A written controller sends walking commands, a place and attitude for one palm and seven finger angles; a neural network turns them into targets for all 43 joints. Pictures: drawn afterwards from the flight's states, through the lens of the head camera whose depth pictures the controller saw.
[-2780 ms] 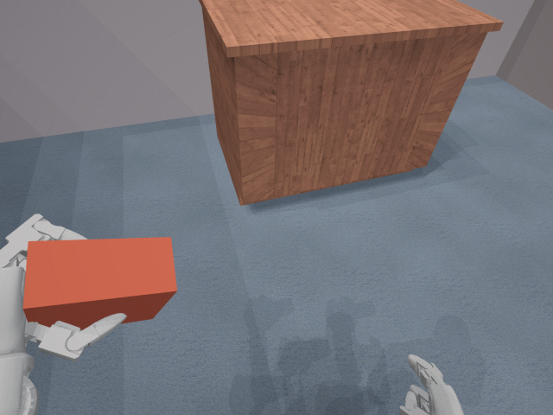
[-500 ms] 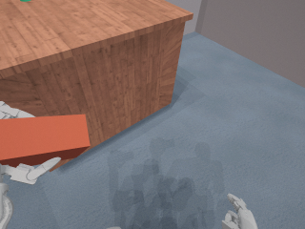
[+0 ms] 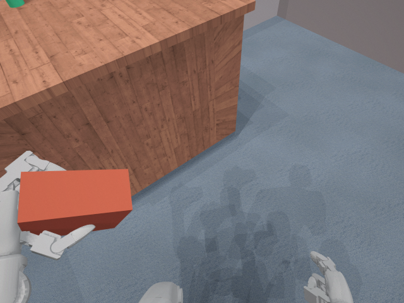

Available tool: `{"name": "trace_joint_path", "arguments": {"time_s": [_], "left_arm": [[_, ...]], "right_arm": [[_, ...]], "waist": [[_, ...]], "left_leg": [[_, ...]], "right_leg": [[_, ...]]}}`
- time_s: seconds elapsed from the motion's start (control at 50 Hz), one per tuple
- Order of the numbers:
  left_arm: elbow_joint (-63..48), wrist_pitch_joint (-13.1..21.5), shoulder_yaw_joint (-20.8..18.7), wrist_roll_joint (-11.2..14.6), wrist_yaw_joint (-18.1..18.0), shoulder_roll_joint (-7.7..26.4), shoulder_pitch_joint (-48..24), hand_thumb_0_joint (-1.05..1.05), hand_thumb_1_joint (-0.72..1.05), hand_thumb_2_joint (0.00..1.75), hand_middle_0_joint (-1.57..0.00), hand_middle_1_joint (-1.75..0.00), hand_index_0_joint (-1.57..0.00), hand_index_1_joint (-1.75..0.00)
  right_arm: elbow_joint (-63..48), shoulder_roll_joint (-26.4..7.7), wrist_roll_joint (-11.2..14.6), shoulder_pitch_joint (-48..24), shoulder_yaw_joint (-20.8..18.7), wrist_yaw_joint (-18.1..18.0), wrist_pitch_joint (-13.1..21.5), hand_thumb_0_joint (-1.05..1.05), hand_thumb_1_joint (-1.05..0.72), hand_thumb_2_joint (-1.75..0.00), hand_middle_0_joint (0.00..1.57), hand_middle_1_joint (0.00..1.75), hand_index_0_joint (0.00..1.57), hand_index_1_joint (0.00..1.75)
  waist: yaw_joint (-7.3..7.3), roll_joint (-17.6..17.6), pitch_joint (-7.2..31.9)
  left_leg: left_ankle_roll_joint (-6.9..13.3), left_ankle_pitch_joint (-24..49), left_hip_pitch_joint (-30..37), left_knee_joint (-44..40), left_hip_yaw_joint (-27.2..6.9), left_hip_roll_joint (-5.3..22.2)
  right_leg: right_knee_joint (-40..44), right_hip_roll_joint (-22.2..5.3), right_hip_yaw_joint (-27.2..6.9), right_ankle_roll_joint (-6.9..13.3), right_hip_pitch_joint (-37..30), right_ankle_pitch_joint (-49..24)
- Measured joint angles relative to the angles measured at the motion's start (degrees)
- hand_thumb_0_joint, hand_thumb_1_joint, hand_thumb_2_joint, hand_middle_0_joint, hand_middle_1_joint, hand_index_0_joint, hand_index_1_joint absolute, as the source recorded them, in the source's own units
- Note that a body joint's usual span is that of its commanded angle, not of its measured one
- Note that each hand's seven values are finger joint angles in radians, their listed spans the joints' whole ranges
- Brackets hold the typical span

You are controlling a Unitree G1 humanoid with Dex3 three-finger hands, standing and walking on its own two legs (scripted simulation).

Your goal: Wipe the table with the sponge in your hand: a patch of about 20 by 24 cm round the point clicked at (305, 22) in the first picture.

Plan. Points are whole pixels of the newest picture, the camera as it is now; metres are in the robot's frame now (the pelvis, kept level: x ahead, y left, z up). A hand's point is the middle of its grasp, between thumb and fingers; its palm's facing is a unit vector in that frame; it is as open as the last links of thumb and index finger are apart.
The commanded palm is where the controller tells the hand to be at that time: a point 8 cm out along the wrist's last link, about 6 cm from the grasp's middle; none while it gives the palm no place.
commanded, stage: turn to face it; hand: left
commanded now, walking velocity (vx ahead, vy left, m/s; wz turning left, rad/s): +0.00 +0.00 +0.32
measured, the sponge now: (92, 203) +0.25 +0.18 +0.13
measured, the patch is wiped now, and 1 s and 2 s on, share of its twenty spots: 0.00 0.00 0.00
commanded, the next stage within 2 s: take the last steps up to it in 0.32 s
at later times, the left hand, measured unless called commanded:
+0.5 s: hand (17, 228) +0.19 +0.23 +0.18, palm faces +0.50 -0.77 -0.40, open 10.4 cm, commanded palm +0.13 +0.27 +0.18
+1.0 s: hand out of the picture +0.17 +0.24 +0.19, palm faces +0.59 -0.69 -0.42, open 10.4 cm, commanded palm +0.11 +0.28 +0.18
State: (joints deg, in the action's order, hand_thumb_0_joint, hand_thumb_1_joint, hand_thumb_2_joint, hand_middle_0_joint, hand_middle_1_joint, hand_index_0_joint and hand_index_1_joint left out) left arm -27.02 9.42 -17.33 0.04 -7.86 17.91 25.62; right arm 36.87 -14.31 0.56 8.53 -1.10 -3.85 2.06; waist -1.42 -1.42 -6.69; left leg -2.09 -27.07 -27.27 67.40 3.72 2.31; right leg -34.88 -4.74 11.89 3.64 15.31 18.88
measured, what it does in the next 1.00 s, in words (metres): steps on the spot: left foot, then right foot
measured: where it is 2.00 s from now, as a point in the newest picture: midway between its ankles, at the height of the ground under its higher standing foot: (206, 302)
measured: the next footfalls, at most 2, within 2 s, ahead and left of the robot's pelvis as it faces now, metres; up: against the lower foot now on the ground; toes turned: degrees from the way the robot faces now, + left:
left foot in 0.24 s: +0.09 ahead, +0.11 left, +0.00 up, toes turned +11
right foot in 0.58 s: +0.06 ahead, -0.17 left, +0.00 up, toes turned +3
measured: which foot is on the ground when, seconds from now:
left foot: up 0.00-0.22, down 0.24-0.58, up 0.60-0.96, down 0.98-1.00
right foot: down 0.00-0.26, up 0.28-0.56, down 0.58-0.98, up 1.00-1.00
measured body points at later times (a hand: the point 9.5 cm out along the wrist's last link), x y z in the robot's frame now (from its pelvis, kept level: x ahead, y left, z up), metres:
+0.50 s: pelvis +0.02 -0.03 +0.00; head +0.04 -0.02 +0.45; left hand +0.16 +0.27 +0.21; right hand +0.22 -0.19 -0.08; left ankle +0.05 +0.10 -0.73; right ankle +0.03 -0.17 -0.70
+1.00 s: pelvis +0.02 -0.03 +0.00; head +0.04 -0.03 +0.45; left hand +0.13 +0.28 +0.21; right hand +0.23 -0.27 -0.08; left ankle +0.01 +0.09 -0.74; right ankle +0.02 -0.17 -0.73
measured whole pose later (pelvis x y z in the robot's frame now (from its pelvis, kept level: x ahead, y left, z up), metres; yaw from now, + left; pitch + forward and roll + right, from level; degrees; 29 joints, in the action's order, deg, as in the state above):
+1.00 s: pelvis +0.02 -0.03 +0.00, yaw +14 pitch +0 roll +1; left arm -33.1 12.7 -20.7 0.9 -10.2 21.5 28.3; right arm 34.0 -15.6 0.4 14.1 -4.0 -4.4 4.0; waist 0.1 1.5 -2.1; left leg 0.6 -11.9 -15.2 29.1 8.1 2.8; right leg -36.5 -7.5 8.2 -1.6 14.0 21.5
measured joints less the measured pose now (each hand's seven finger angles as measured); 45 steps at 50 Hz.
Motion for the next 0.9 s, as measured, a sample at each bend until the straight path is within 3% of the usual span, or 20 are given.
{"name": "trace_joint_path", "arguments": {"time_s": [0.06,0.14,0.22,0.24,0.28,0.34,0.42,0.5,0.56,0.58,0.64,0.68,0.72,0.8,0.9], "left_arm": [[-5.45,1.55,-2.02,0.31,-0.55,3.26,3.46,-0.01,-0.51,0.99,-0.7,-1.35,-0.7,-1.35],[-10.58,3.34,-6.02,1.28,-1.96,7.11,5.8,-0.01,-0.51,0.99,-0.7,-1.35,-0.7,-1.35],[-11.15,3.88,-7.94,1.91,-2.94,7.52,6.51,-0.01,-0.51,0.99,-0.7,-1.35,-0.7,-1.35],[-10.58,3.7,-7.96,2.13,-3.11,7.27,6.3,-0.01,-0.51,0.99,-0.7,-1.35,-0.7,-1.35],[-7.86,3.01,-6.95,2.42,-2.96,6.32,4.49,-0.01,-0.51,0.99,-0.7,-1.35,-0.7,-1.35],[-3.64,1.31,-4.71,1.45,-1.88,4.69,1.71,-0.01,-0.51,0.99,-0.7,-1.35,-0.7,-1.35],[-4.98,-0.58,-2.32,1.1,-1.33,3.32,0.88,-0.01,-0.51,0.99,-0.7,-1.36,-0.7,-1.35],[-7.42,0.03,-1.88,1.63,-0.92,3.27,2.33,-0.01,-0.51,0.99,-0.7,-1.36,-0.7,-1.36],[-6.04,0.61,-2.61,1.71,-0.91,3.84,2.02,-0.01,-0.51,0.99,-0.7,-1.36,-0.7,-1.36],[-5.21,0.72,-3.0,1.53,-0.96,4.07,1.6,-0.01,-0.51,0.99,-0.7,-1.36,-0.7,-1.36],[-1.32,0.29,-1.46,1.28,-0.63,2.18,-0.88,-0.01,-0.51,0.99,-0.7,-1.36,-0.7,-1.36],[0.93,0.36,-0.6,1.22,-0.35,0.64,-1.14,-0.01,-0.51,0.99,-0.7,-1.36,-0.7,-1.36],[2.35,0.92,-0.44,1.1,-0.13,-0.22,-0.02,-0.01,-0.51,0.99,-0.7,-1.36,-0.7,-1.36],[3.03,1.97,0.04,0.54,-0.01,0.47,1.1,-0.01,-0.51,1.0,-0.7,-1.36,-0.7,-1.36],[-1.18,2.58,-0.67,0.35,-0.78,2.32,2.41,-0.01,-0.51,1.0,-0.7,-1.36,-0.7,-1.36]], "right_arm": [[-2.56,-0.04,-0.22,-0.38,-0.68,-0.33,-0.28,0.02,-0.91,-0.9,0.2,0.3,0.2,0.3],[-5.33,-0.05,-0.53,0.52,-1.43,-0.38,-0.35,0.02,-0.91,-0.9,0.2,0.3,0.19,0.29],[-6.22,0.04,-0.5,1.62,-1.55,-0.22,-0.85,0.02,-0.91,-0.9,0.2,0.3,0.19,0.29],[-6.03,0.44,-0.35,1.63,-1.53,-0.27,-0.96,0.02,-0.91,-0.9,0.2,0.3,0.19,0.29],[-5.35,2.01,-0.1,1.55,-1.43,-0.11,-0.97,0.02,-0.91,-0.9,0.2,0.3,0.19,0.29],[-4.44,4.05,-0.44,2.0,0.05,0.95,-0.02,0.01,-0.91,-0.9,0.2,0.3,0.19,0.29],[-4.13,6.18,-0.3,2.6,2.24,2.4,1.86,0.01,-0.91,-0.9,0.2,0.3,0.2,0.3],[-4.28,7.07,-0.31,2.73,3.37,2.76,3.32,0.01,-0.9,-0.9,0.21,0.3,0.2,0.3],[-3.96,6.75,-0.12,2.68,3.47,2.47,3.28,0.01,-0.9,-0.9,0.21,0.3,0.2,0.3],[-3.87,6.56,-0.01,2.65,3.36,2.32,3.04,0.01,-0.9,-0.9,0.21,0.3,0.2,0.3],[-0.88,4.4,-0.16,2.06,2.47,1.68,1.92,0.01,-0.9,-0.9,0.21,0.3,0.2,0.3],[1.28,2.83,-0.36,2.27,2.05,1.42,1.19,0.01,-0.9,-0.9,0.21,0.3,0.2,0.3],[2.02,1.54,-0.42,2.7,1.57,1.04,0.6,0.02,-0.9,-0.9,0.21,0.3,0.2,0.3],[1.33,-0.45,-0.44,3.73,-0.23,0.3,0.56,0.02,-0.91,-0.9,0.21,0.3,0.2,0.3],[-0.57,-1.81,-0.4,4.99,-2.41,-0.02,1.21,0.02,-0.91,-0.9,0.2,0.3,0.2,0.3]], "waist": [[-0.82,2.46,-1.11],[-0.64,4.02,-0.82],[-0.08,3.77,1.08],[0.13,4.09,1.51],[0.73,4.87,2.04],[0.67,3.3,2.75],[1.59,1.79,2.68],[2.62,0.42,2.98],[3.58,-0.76,3.79],[3.87,-0.75,4.24],[3.87,-1.59,4.42],[4.07,-0.85,5.11],[3.45,-0.12,5.8],[1.72,1.32,5.39],[1.26,2.54,4.32]], "left_leg": [[-0.21,2.36,0.05,-7.01,1.39,0.22],[0.01,4.52,2.95,-21.16,3.49,0.22],[0.43,12.39,8.22,-34.21,5.31,-0.82],[1.54,15.42,9.46,-36.01,5.7,-1.25],[3.7,13.8,9.85,-34.81,5.81,-1.9],[4.23,12.69,9.98,-34.95,2.96,-0.93],[2.99,14.67,9.8,-36.39,-0.38,0.61],[1.89,15.87,8.68,-36.62,-2.36,1.42],[1.35,15.53,6.95,-34.88,-3.3,1.58],[1.47,13.57,5.62,-32.83,-3.12,1.47],[1.35,3.3,-0.07,-16.6,-3.93,-0.14],[0.71,4.69,-2.97,-6.09,-3.15,-1.14],[0.22,7.17,-4.36,-1.68,-2.24,-0.87],[0.6,8.94,-2.16,-9.66,-0.15,0.6],[1.73,7.24,4.53,-25.89,2.7,1.25]], "right_leg": [[2.22,0.15,0.45,0.54,-0.96,-0.6],[3.02,0.44,1.54,0.71,-1.33,-0.14],[-0.34,0.37,2.68,-0.07,-1.07,2.69],[-2.67,-0.17,2.53,-0.59,-0.58,3.81],[-9.88,-0.38,-1.37,-3.44,1.83,7.26],[-18.17,2.0,-6.06,-5.53,5.15,12.22],[-15.73,2.36,-7.86,-6.62,5.85,7.93],[-10.52,2.24,-7.72,-7.18,3.78,7.29],[-2.06,2.52,-6.06,-7.02,-0.92,6.75],[1.32,2.41,-5.85,-6.14,-2.22,5.35],[0.06,1.52,-4.54,-3.17,-1.64,0.5],[1.69,0.39,-4.51,-2.8,-2.55,0.1],[4.6,-0.31,-4.42,-2.97,-3.6,-1.22],[8.51,-1.66,-3.31,-3.14,-5.0,-3.23],[8.28,-2.49,-2.51,-3.86,-4.71,-2.83]]}}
